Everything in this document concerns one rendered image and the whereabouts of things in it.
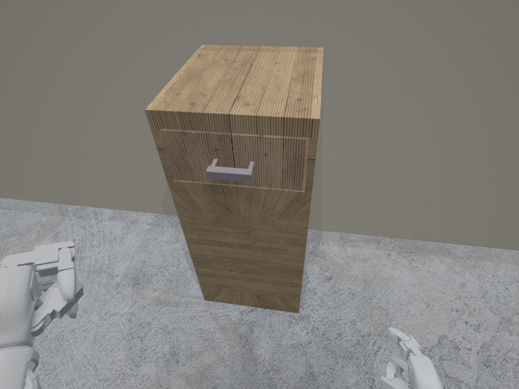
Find left robot forearm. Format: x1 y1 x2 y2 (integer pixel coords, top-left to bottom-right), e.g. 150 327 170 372
0 346 41 389

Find handle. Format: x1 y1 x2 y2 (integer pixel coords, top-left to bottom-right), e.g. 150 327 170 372
206 159 255 182

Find robot left hand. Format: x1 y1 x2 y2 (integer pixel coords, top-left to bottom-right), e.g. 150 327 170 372
0 241 84 348

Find drawer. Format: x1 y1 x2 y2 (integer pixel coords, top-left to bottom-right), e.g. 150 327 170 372
161 129 307 190

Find cabinet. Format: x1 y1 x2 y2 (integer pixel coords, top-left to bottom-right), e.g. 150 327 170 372
145 45 324 313

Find robot right hand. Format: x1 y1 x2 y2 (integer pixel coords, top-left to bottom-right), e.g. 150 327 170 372
381 327 443 389

